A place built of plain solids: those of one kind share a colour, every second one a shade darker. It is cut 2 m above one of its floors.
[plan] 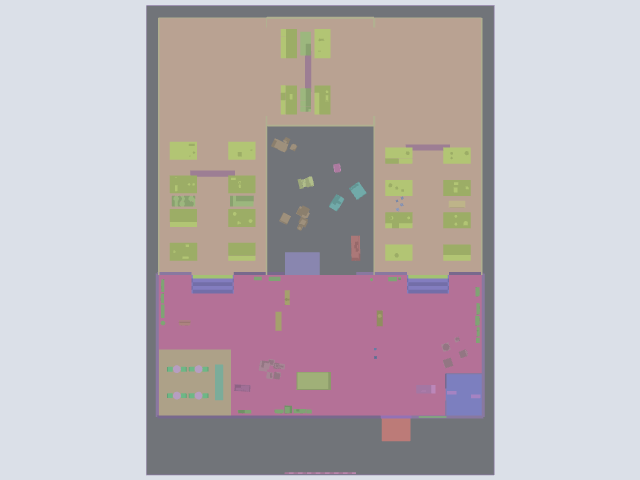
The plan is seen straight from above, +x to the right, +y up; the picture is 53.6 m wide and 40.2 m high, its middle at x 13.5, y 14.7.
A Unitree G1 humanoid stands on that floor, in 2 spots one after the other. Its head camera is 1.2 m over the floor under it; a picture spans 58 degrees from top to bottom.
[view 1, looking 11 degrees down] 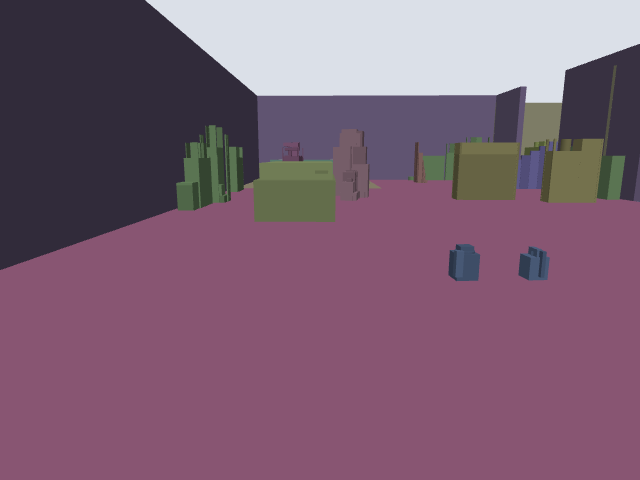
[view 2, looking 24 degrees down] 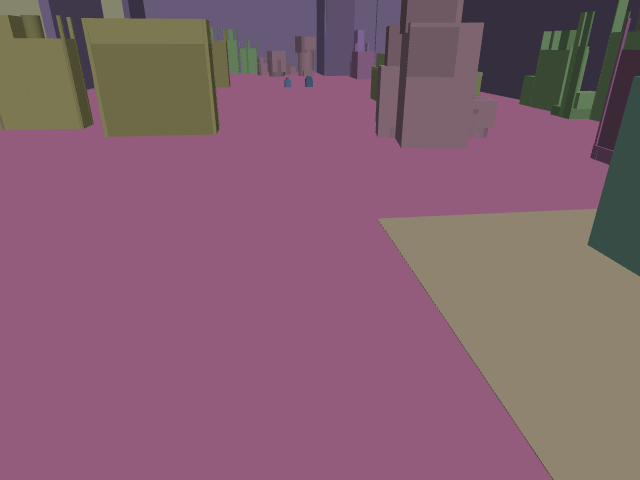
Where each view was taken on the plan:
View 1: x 22.36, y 3.50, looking -179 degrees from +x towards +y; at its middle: floor_shop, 6.29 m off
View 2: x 3.02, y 6.35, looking -7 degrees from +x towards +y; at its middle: floor_shop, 2.95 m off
